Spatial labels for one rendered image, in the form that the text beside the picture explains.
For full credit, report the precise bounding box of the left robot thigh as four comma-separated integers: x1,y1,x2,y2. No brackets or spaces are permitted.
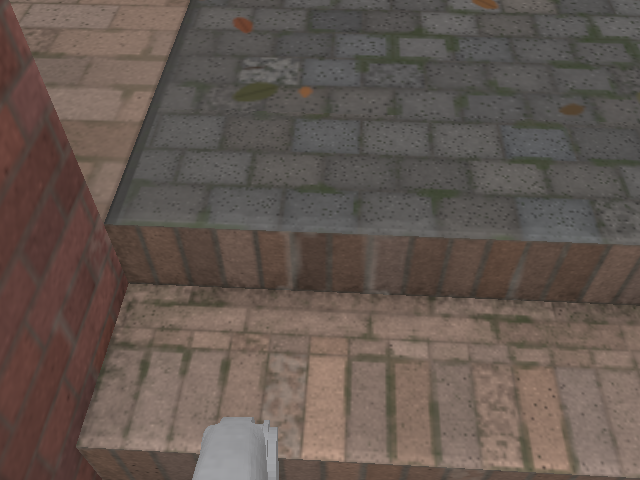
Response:
192,417,279,480

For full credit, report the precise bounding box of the robot left shin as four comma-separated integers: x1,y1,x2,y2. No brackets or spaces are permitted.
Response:
200,425,214,452

